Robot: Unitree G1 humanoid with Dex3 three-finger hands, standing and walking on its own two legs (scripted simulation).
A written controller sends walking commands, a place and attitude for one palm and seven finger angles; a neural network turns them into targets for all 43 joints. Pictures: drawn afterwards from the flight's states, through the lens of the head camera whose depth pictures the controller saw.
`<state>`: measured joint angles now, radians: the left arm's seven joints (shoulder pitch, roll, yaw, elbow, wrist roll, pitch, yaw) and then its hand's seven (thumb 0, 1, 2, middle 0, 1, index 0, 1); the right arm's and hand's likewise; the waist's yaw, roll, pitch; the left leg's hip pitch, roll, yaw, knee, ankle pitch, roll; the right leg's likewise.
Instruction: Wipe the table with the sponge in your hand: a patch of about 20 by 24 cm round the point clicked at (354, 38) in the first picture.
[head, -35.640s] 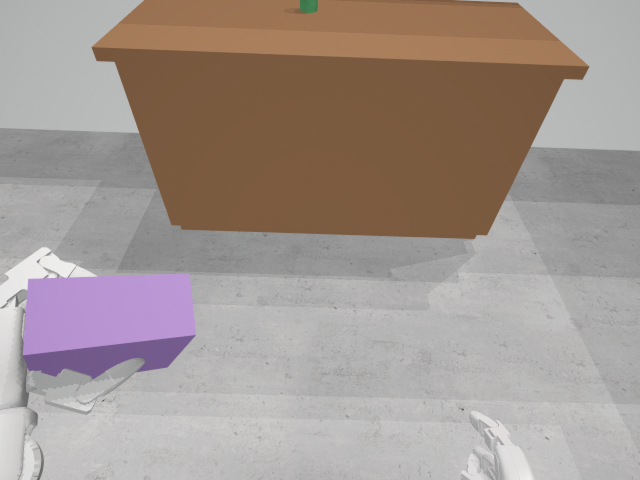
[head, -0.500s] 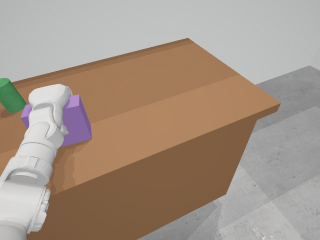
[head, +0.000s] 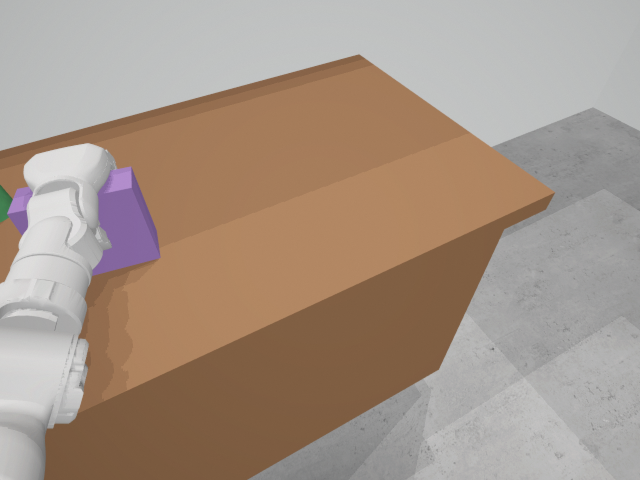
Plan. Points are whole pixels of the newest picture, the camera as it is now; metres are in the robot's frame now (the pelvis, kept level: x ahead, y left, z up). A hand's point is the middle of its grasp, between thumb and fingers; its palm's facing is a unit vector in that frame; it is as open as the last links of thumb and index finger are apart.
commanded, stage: wipe forward along the middle lane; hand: left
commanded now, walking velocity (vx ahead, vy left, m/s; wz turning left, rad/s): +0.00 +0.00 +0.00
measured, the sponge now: (99, 237) +0.41 +0.31 +0.09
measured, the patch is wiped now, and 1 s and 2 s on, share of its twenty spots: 1.00 1.00 1.00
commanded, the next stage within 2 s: slide back across to the first lane in 0.02 s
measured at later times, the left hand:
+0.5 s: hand (65, 199) +0.44 +0.35 +0.14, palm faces -0.05 -0.03 -1.00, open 9.7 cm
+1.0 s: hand (15, 220) +0.40 +0.39 +0.14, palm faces -0.08 +0.00 -1.00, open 9.8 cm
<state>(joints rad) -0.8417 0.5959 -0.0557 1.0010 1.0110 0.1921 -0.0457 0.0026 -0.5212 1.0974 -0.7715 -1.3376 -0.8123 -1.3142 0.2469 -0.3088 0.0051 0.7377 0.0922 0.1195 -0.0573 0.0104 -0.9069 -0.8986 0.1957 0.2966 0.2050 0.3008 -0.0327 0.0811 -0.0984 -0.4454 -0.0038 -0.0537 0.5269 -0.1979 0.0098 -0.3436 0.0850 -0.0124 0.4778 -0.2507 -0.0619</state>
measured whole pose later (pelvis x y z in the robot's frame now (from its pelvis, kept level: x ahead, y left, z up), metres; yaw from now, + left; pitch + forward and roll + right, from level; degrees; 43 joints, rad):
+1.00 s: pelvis +0.03 +0.04 +0.01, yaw +1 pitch +4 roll -2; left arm -0.60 0.65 0.01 0.62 0.98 0.19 -0.13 -0.01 -0.51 1.09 -0.76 -1.35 -0.79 -1.33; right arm 0.14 -0.29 0.02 0.64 0.08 0.13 -0.04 0.01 -0.91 -0.90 0.20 0.30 0.21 0.30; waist 0.04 0.08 -0.05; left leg -0.33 -0.06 -0.05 0.46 -0.21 0.06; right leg -0.20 0.03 -0.01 0.37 -0.25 -0.02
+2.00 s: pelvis +0.03 +0.03 +0.00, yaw +0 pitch +1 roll -1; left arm -0.13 0.59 0.02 0.07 0.89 0.40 -0.07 0.01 -0.45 1.07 -0.71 -1.37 -0.75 -1.35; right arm 0.07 -0.30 0.04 0.63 0.09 0.14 -0.01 0.01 -0.91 -0.90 0.19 0.30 0.20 0.30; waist 0.07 0.11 -0.06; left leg -0.27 -0.04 -0.04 0.51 -0.25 0.05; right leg -0.16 0.04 0.01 0.45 -0.30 -0.03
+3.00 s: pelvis +0.02 +0.01 +0.00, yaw +0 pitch -2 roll +0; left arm 0.03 0.55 -0.05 -0.21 0.88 0.52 -0.08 0.02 -0.44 1.06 -0.69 -1.38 -0.74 -1.36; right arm 0.03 -0.29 0.06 0.62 0.08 0.09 -0.03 0.02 -0.91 -0.90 0.19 0.30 0.20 0.30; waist 0.11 0.12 -0.05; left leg -0.25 -0.04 -0.04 0.52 -0.24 0.03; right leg -0.15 0.05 0.00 0.49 -0.31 -0.04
